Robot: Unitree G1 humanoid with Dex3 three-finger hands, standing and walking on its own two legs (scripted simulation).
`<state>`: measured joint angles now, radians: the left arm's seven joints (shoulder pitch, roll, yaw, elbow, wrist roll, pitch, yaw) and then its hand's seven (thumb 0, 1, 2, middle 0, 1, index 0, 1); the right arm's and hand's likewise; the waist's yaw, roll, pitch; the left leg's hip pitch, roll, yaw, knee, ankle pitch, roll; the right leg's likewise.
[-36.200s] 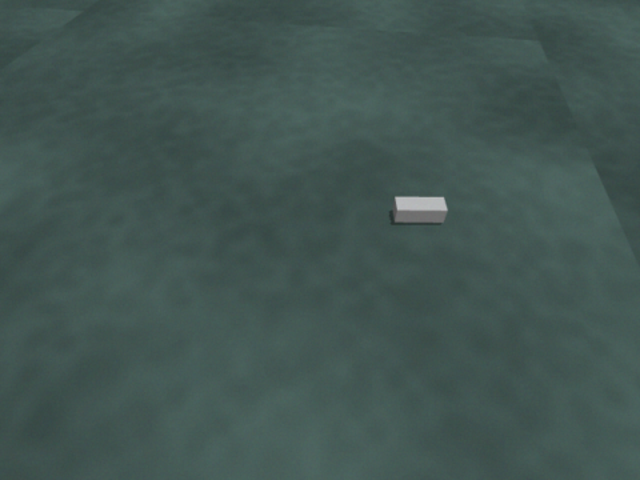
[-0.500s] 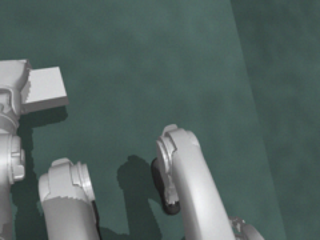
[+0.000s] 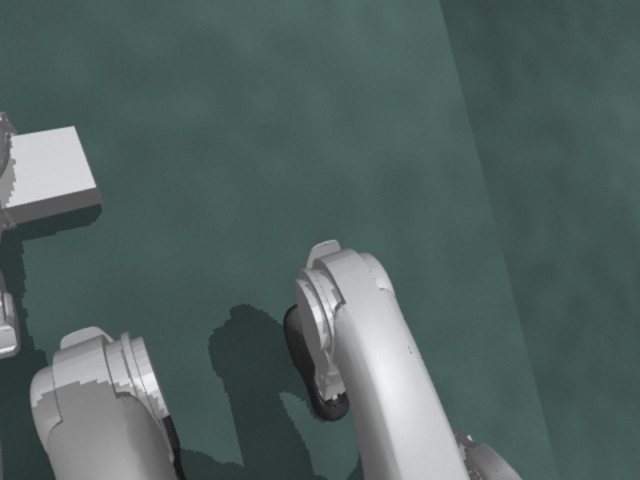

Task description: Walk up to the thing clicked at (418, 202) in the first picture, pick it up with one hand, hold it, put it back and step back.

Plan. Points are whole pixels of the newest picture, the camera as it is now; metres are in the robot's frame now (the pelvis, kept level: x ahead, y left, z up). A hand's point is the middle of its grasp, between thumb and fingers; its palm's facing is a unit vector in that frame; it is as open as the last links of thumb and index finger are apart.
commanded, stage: rest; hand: left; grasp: from above
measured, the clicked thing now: out of the picture +0.50 +0.24 -0.25
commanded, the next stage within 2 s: open in 0.78 s
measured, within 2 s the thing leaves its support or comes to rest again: neither
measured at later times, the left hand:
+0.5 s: hand out of the picture +0.50 +0.24 -0.24, palm faces -0.44 -0.09 -0.89, open 11.2 cm
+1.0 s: hand out of the picture +0.50 +0.24 -0.24, palm faces -0.45 -0.08 -0.89, open 11.2 cm
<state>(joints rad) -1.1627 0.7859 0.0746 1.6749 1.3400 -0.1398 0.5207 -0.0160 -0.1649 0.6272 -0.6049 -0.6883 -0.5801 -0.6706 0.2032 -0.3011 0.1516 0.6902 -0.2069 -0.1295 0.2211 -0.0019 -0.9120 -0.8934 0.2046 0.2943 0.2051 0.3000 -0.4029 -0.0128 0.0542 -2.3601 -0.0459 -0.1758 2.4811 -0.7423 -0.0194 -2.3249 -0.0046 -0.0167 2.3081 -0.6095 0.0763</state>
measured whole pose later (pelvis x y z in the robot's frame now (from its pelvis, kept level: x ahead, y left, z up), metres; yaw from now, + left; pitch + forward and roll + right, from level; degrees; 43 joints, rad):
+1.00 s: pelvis -0.01 +0.01 -0.01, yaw -4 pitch +30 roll -15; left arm -1.23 0.97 0.05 1.83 1.35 -0.16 0.60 -0.01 -0.16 0.64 -0.58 -0.71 -0.56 -0.69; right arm 0.18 -0.35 0.29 0.62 -0.24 -0.22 0.28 0.00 -0.91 -0.90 0.20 0.29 0.20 0.30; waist -0.48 -0.09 0.16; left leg -2.35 -0.04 -0.24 2.54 -0.73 0.00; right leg -2.27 0.01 -0.08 2.30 -0.58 0.08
